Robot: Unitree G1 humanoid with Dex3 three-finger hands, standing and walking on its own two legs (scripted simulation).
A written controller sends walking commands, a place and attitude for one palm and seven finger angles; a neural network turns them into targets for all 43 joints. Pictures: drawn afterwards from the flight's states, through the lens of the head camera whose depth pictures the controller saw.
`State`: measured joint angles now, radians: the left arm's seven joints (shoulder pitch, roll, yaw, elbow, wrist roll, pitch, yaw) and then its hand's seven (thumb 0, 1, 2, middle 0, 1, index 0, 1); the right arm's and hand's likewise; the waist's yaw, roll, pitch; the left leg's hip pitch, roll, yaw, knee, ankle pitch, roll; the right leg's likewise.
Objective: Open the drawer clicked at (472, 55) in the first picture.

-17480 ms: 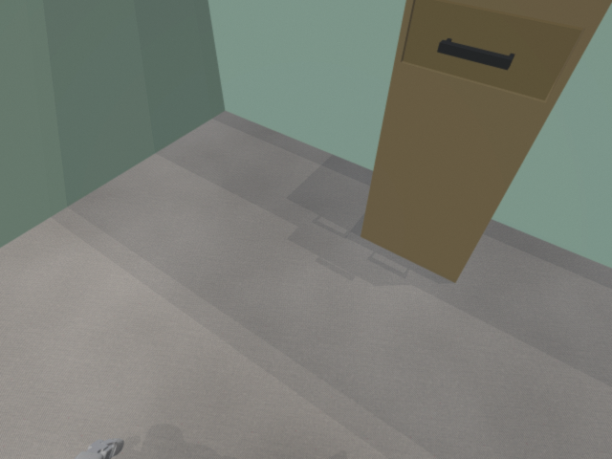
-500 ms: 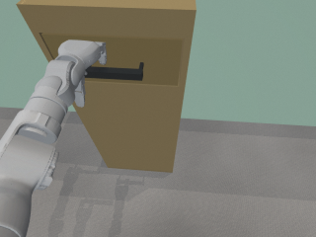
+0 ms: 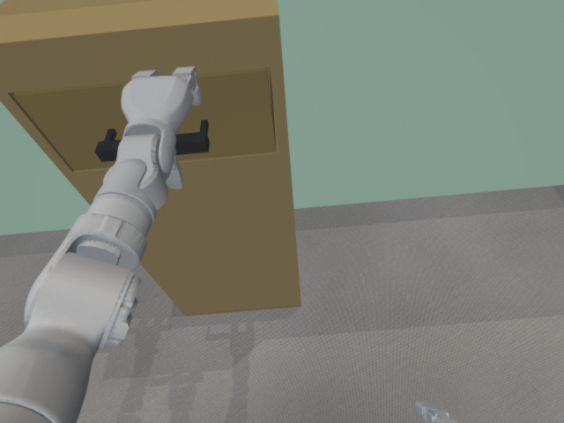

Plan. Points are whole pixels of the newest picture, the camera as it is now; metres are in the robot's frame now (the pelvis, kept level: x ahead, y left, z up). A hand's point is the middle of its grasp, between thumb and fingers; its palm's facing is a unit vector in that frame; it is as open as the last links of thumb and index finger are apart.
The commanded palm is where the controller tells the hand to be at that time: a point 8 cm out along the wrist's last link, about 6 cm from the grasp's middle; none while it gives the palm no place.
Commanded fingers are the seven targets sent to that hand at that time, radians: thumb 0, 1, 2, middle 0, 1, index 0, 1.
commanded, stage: lower the fingers behind the handle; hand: left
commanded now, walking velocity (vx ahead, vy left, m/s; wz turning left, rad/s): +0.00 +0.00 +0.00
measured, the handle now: (155, 138) +0.54 +0.19 +0.11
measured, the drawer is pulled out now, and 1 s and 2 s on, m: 0.00 0.00 0.00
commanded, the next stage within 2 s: close the thumb around the handle in 1.02 s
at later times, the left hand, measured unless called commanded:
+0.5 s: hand (143, 166) +0.49 +0.21 +0.09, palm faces -0.01 -0.01 -1.00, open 14.0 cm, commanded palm +0.48 +0.22 +0.15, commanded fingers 0.00 -0.50 0.30 -0.30 -1.20 -0.30 -1.20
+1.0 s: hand (145, 162) +0.50 +0.20 +0.09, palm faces +0.02 -0.01 -1.00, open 13.6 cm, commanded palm +0.47 +0.21 +0.14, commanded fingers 0.00 -0.50 0.30 -0.30 -1.20 -0.30 -1.20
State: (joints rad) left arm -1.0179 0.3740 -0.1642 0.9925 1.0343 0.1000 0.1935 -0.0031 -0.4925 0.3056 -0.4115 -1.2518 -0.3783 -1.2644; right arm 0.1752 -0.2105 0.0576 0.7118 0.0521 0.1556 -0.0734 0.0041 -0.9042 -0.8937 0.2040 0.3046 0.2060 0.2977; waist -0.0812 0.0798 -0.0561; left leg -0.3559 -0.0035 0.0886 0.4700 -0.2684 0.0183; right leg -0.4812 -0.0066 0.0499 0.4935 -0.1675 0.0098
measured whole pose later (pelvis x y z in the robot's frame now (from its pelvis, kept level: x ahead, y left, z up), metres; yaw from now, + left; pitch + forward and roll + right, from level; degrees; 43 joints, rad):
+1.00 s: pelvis +0.01 +0.01 -0.01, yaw +2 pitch +13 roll +0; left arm -0.95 0.42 -0.12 1.01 1.07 -0.03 0.20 0.00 -0.49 0.31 -0.37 -1.25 -0.35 -1.25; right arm 0.29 -0.26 -0.03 0.67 0.01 0.11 -0.03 0.00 -0.90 -0.89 0.20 0.30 0.20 0.30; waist -0.08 0.04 -0.10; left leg -0.49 -0.01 0.04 0.61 -0.35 0.03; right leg -0.58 -0.02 0.01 0.60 -0.24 0.02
